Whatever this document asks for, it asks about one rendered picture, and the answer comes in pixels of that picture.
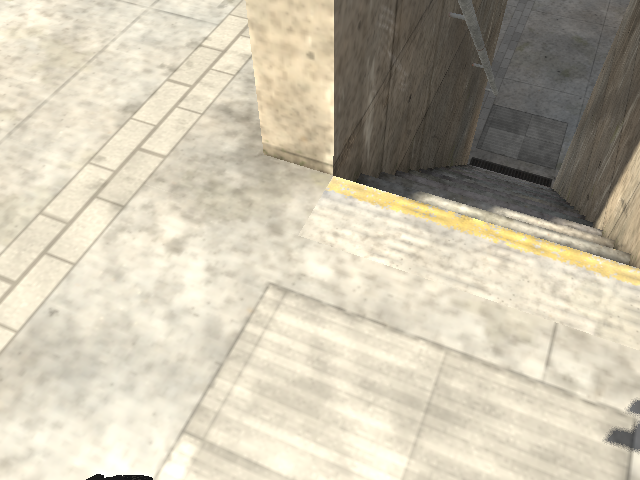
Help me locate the stairs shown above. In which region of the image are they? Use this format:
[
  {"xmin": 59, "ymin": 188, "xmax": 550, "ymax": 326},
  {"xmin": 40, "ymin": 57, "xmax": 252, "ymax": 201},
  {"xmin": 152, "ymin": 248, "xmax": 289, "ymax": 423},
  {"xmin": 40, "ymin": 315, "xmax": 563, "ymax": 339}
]
[{"xmin": 356, "ymin": 164, "xmax": 631, "ymax": 265}]

